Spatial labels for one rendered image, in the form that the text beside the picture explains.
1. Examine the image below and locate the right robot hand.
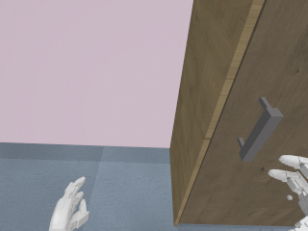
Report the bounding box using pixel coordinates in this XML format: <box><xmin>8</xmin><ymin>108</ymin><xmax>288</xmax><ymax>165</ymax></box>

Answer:
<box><xmin>268</xmin><ymin>155</ymin><xmax>308</xmax><ymax>231</ymax></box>

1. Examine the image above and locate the handle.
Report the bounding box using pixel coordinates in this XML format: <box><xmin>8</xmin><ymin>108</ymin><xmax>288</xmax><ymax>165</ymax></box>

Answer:
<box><xmin>237</xmin><ymin>96</ymin><xmax>284</xmax><ymax>162</ymax></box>

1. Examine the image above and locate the left robot hand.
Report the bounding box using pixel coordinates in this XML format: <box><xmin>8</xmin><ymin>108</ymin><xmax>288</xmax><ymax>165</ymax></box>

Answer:
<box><xmin>48</xmin><ymin>176</ymin><xmax>90</xmax><ymax>231</ymax></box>

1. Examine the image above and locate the wardrobe door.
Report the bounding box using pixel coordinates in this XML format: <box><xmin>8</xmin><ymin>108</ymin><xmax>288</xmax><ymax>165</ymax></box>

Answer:
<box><xmin>178</xmin><ymin>0</ymin><xmax>308</xmax><ymax>227</ymax></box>

